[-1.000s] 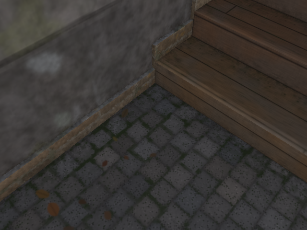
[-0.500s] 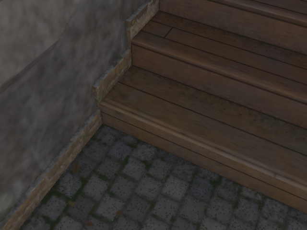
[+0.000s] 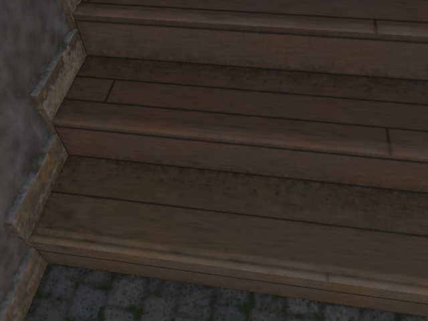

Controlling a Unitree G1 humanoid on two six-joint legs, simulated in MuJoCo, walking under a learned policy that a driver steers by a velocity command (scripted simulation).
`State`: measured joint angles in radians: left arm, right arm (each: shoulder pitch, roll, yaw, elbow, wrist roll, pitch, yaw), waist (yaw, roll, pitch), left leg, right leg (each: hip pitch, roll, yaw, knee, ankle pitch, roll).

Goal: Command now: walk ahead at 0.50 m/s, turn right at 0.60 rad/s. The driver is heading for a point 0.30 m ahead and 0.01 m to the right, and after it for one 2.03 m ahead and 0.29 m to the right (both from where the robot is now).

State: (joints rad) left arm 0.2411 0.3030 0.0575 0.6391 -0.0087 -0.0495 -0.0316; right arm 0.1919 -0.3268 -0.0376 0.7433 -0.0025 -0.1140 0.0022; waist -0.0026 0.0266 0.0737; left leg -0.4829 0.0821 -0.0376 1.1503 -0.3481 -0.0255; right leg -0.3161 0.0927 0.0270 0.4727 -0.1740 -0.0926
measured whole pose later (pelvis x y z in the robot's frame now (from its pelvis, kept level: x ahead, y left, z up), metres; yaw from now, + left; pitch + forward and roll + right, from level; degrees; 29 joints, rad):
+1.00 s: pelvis +0.49 -0.20 +0.07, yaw -20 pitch +2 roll +0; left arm 0.12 0.19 -0.02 0.68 0.01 -0.06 -0.03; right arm 0.37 -0.26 -0.05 0.95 0.03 -0.05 0.01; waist -0.01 0.04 0.01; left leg -0.31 0.02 -0.17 1.40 -0.22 0.03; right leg -0.78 -0.05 -0.11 1.17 -0.44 -0.06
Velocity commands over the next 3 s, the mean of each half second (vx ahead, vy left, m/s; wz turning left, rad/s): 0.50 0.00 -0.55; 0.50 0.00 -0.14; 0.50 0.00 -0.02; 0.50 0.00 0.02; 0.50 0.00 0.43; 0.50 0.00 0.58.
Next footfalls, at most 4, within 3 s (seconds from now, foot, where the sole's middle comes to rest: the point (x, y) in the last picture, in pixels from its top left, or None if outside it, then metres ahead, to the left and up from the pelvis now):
0.32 left None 0.34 0.11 -0.77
0.90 right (355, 246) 0.59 -0.35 -0.61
1.50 left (322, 112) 0.96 -0.29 -0.45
2.06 right None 1.22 -0.63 -0.28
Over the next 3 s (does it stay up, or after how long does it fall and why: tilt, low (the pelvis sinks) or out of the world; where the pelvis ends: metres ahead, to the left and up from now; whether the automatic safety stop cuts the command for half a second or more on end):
stays up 1.59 -0.48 0.65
